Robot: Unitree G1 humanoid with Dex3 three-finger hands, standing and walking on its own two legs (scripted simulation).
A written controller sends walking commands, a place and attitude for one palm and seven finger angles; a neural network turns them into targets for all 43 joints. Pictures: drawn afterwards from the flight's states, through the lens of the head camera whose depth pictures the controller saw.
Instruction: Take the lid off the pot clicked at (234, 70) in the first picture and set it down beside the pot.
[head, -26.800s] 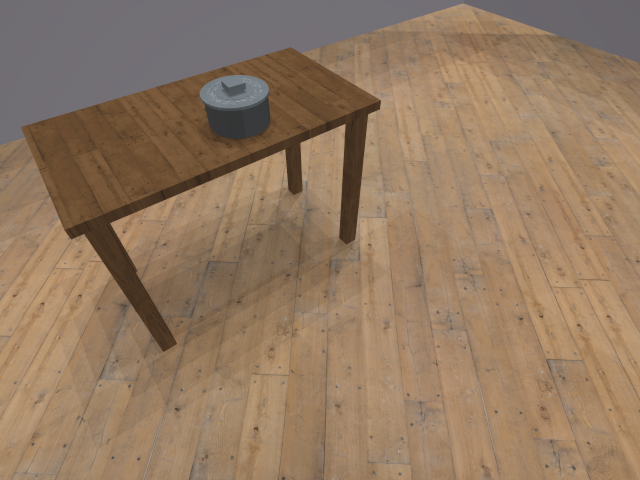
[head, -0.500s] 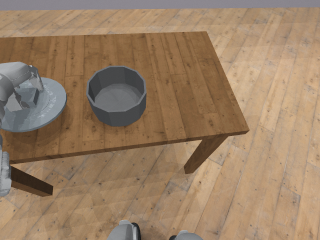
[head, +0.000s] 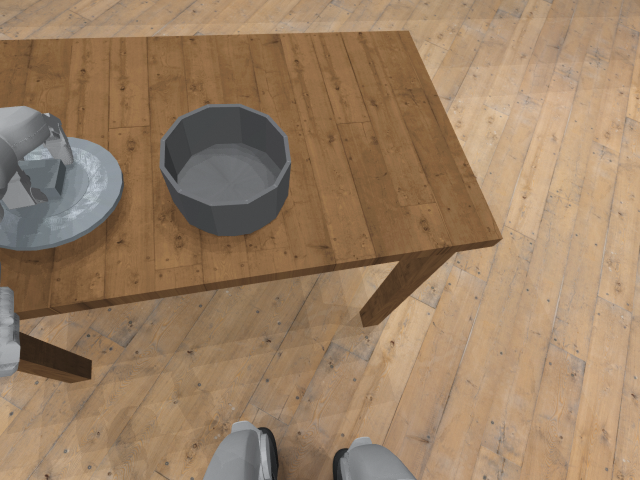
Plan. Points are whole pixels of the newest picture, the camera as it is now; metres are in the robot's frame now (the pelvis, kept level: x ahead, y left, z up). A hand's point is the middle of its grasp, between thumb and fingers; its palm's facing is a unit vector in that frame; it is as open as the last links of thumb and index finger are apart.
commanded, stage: lower the lid onto the table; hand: left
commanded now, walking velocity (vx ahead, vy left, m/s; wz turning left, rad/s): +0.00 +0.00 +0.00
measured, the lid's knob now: (39, 178) +0.50 +0.33 -0.01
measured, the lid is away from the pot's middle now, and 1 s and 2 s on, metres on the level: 0.24 0.25 0.25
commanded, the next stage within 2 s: open the fingers wide in 0.22 s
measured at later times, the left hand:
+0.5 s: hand (27, 201) +0.47 +0.33 -0.01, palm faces -0.44 -0.14 -0.89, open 8.5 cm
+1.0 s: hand (19, 207) +0.45 +0.33 +0.00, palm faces -0.42 -0.13 -0.90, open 9.0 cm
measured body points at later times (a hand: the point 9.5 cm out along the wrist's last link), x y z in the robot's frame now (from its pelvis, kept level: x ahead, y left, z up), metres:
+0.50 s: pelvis -0.01 +0.02 -0.01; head +0.12 +0.07 +0.42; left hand +0.49 +0.34 +0.04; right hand -0.03 -0.26 -0.11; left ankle +0.05 +0.05 -0.69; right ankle -0.02 -0.16 -0.69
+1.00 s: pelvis -0.03 +0.03 -0.01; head +0.10 +0.09 +0.41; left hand +0.47 +0.34 +0.05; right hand -0.03 -0.25 -0.11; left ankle +0.05 +0.05 -0.69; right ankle -0.02 -0.16 -0.69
